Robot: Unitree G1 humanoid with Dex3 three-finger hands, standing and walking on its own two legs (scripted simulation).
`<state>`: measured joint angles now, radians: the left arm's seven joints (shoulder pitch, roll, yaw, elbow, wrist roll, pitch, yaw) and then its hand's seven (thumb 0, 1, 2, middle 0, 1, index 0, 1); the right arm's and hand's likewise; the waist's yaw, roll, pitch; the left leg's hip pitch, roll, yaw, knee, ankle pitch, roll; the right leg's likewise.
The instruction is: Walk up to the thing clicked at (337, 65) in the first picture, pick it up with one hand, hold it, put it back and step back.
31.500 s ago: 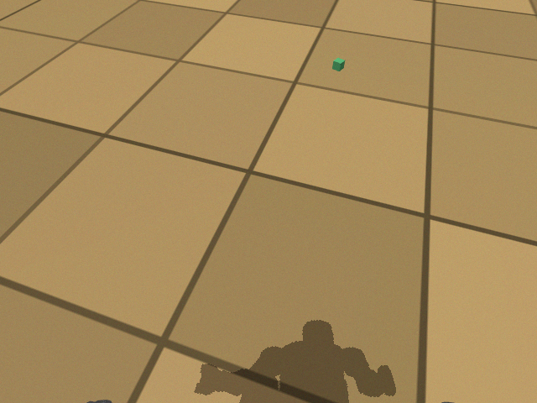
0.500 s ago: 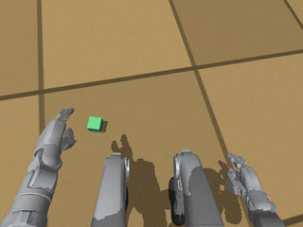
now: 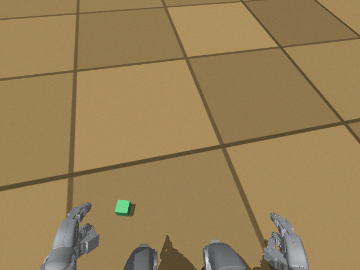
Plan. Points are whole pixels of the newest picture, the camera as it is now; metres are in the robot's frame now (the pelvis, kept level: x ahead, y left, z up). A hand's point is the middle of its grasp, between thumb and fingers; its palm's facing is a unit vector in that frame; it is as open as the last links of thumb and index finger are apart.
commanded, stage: home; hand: left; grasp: from above
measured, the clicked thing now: (123, 208) +0.44 +0.25 -0.66
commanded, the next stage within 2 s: none
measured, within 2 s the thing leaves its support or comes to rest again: neither
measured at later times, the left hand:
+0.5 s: hand (91, 246) +0.18 +0.18 -0.02, palm faces +0.08 -0.98 -0.20, open 7.4 cm
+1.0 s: hand (93, 244) +0.18 +0.18 -0.02, palm faces +0.06 -0.98 -0.20, open 7.4 cm
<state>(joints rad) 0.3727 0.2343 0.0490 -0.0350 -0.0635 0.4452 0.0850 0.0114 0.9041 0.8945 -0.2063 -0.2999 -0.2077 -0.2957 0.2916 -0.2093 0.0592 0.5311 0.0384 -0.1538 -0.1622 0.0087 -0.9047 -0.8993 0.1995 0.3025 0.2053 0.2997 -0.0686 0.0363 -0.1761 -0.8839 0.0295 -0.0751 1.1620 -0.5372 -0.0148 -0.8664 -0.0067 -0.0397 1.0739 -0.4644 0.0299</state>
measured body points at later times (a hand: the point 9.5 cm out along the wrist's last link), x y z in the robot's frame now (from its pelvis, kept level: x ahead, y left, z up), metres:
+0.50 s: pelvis +0.02 +0.00 +0.03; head +0.04 +0.00 +0.48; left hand +0.17 +0.23 -0.01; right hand +0.20 -0.24 -0.03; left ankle +0.02 +0.12 -0.65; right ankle +0.03 -0.14 -0.65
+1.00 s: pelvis +0.02 -0.01 +0.03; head +0.03 +0.00 +0.48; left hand +0.17 +0.23 +0.00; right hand +0.18 -0.25 -0.04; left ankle +0.02 +0.12 -0.65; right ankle +0.03 -0.14 -0.65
